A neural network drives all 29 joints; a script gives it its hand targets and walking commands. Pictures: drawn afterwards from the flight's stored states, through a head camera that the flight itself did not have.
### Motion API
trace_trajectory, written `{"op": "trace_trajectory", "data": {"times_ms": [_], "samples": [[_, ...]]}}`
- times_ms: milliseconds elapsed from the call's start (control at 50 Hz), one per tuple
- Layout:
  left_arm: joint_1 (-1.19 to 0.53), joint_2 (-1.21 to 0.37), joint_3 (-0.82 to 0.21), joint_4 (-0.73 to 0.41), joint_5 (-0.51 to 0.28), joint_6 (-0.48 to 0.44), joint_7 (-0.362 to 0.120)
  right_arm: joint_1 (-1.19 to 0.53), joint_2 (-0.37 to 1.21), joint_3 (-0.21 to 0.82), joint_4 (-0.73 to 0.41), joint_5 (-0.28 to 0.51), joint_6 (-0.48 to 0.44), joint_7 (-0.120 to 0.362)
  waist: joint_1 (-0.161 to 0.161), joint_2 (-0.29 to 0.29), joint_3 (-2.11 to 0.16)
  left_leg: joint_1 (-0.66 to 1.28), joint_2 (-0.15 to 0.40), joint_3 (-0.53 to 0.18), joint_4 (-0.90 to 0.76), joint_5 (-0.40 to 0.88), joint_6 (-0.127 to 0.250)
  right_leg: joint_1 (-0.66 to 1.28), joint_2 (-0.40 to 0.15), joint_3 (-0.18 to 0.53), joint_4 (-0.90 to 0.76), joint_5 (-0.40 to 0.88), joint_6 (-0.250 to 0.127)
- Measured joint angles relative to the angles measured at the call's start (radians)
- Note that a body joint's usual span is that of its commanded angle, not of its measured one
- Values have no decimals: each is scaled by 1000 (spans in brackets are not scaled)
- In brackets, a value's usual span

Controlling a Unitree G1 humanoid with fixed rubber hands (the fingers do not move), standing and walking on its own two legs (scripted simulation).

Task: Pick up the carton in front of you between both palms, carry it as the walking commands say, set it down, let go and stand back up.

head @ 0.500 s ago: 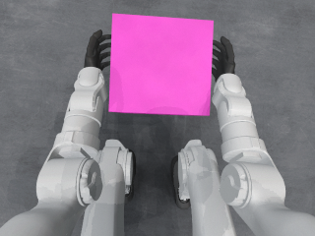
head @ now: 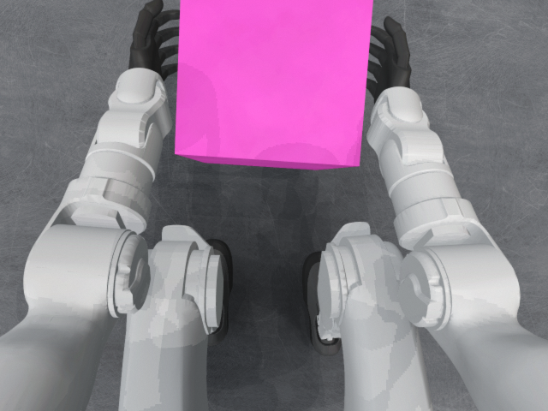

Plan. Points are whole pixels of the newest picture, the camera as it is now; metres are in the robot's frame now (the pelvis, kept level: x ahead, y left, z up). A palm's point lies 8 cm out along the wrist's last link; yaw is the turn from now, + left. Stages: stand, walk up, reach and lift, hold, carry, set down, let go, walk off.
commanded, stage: set down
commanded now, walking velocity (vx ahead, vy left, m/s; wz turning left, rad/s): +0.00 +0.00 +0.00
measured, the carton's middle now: (268, 96) +0.51 +0.01 -0.23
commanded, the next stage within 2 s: none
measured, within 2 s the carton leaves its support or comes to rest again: rests again in 0.18 s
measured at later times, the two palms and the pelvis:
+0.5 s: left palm (152, 77) +0.51 +0.16 -0.17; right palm (385, 90) +0.50 -0.14 -0.16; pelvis -0.01 +0.00 -0.01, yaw +0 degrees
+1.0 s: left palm (138, 87) +0.50 +0.19 -0.19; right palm (394, 104) +0.49 -0.16 -0.19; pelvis -0.01 +0.00 -0.01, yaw -1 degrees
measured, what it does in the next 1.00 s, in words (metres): stands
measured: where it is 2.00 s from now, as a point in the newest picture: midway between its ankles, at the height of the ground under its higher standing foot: (269, 314)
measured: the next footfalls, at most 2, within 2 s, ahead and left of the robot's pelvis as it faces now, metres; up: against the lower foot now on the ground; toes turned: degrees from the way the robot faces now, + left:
none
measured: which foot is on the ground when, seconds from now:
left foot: down 0.00-1.00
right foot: down 0.00-1.00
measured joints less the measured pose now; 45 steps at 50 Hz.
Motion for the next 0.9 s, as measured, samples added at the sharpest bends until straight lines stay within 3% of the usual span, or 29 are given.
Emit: {"op": "trace_trajectory", "data": {"times_ms": [240, 320, 500, 720, 900], "samples": [[-94, 24, -32, 123, -14, -20, 3, -85, -34, 21, 111, 6, -12, 5, 2, -7, 47, -23, 6, 2, 20, 28, 4, -28, 9, 2, 19, 33, 6], [-107, 41, -35, 145, -20, -28, -9, -114, -37, 15, 137, 6, -20, 26, -1, -12, 58, -32, 8, 3, 27, 34, 6, -38, 12, 3, 25, 40, 8], [-129, 42, 2, 173, 11, -44, -24, -146, -37, -47, 166, -60, -27, 71, -6, -3, 80, -28, 9, 12, 26, 45, 15, -33, 13, 12, 27, 49, 15], [-136, 43, 70, 175, 80, -43, -76, -156, -36, -116, 168, -139, -27, 130, -6, -4, 90, -24, 9, 12, 27, 43, 17, -29, 14, 12, 27, 48, 15], [-144, 57, 76, 192, 90, -65, -97, -170, -46, -111, 204, -149, -66, 142, -7, -2, 118, -12, 8, 10, 37, 41, 13, -15, 15, 10, 35, 45, 20]]}}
